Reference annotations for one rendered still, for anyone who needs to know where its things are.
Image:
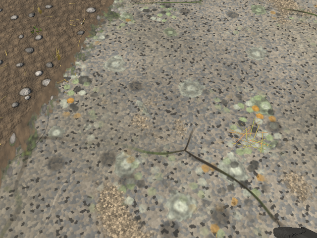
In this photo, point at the robot right hand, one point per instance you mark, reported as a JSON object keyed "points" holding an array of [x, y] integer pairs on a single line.
{"points": [[293, 232]]}

